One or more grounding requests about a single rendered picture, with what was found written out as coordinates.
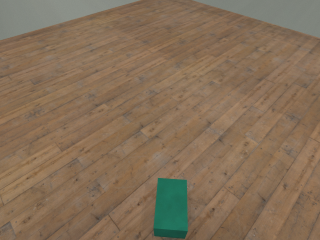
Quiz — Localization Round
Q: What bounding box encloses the carton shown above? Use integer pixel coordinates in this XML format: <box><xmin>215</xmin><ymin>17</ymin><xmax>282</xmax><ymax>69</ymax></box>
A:
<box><xmin>153</xmin><ymin>178</ymin><xmax>188</xmax><ymax>239</ymax></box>

